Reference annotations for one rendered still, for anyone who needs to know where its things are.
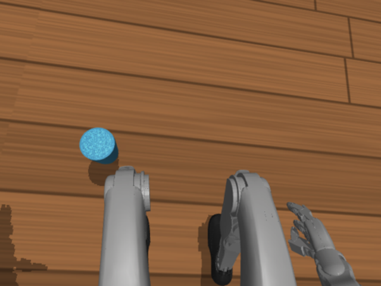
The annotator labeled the right robot hand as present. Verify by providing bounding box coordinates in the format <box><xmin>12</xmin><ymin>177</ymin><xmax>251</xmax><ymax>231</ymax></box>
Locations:
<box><xmin>287</xmin><ymin>202</ymin><xmax>335</xmax><ymax>259</ymax></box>

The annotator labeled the right robot foot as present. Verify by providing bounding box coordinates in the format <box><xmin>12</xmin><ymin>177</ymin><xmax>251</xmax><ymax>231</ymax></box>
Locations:
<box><xmin>208</xmin><ymin>214</ymin><xmax>233</xmax><ymax>286</ymax></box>

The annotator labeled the right robot arm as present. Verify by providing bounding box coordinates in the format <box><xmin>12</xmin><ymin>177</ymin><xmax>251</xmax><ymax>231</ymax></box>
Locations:
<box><xmin>314</xmin><ymin>248</ymin><xmax>362</xmax><ymax>286</ymax></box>

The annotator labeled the cup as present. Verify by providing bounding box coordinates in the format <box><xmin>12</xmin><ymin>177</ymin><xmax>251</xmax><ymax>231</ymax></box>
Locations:
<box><xmin>80</xmin><ymin>128</ymin><xmax>118</xmax><ymax>164</ymax></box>

